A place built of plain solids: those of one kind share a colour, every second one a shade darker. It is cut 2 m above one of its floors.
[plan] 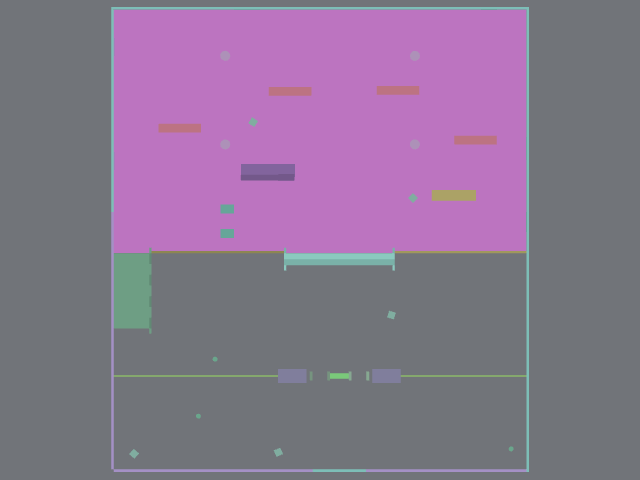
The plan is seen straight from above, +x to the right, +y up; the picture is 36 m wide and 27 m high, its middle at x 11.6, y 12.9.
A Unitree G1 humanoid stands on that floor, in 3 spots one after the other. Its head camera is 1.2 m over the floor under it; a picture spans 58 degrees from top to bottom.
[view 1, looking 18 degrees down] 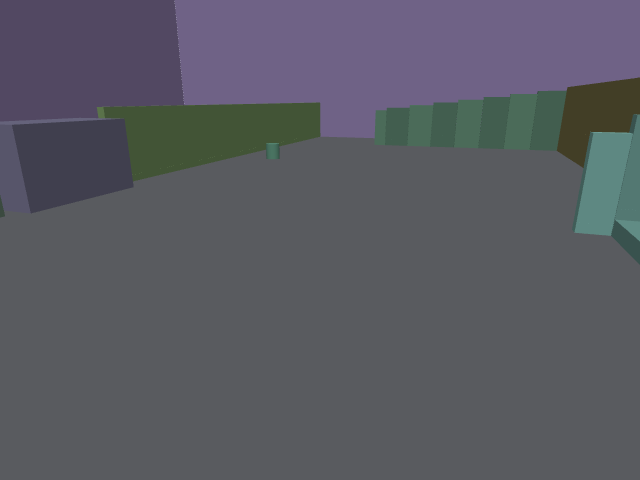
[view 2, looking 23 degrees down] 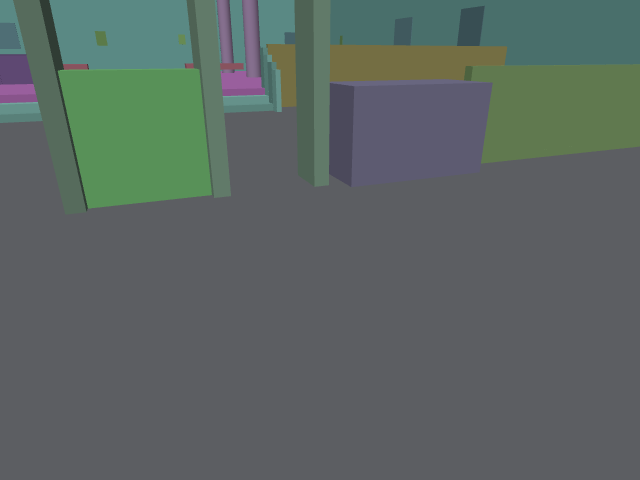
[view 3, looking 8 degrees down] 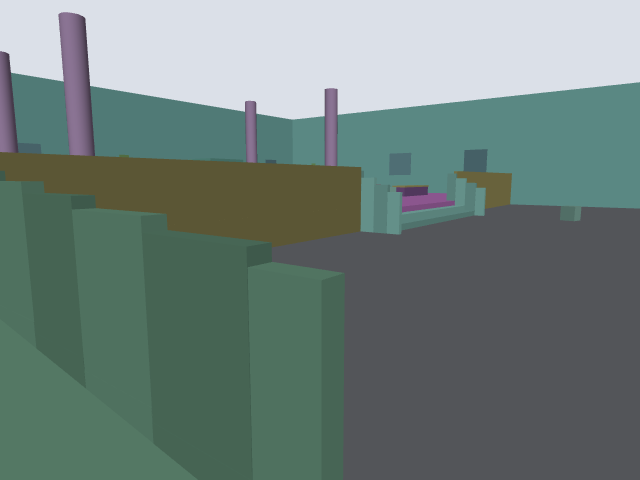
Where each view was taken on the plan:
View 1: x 14.19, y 10.18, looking -161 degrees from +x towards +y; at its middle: ground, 3.88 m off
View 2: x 12.69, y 1.10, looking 68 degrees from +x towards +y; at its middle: ground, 3.07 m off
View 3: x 1.05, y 6.91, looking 37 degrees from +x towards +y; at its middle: ground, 8.62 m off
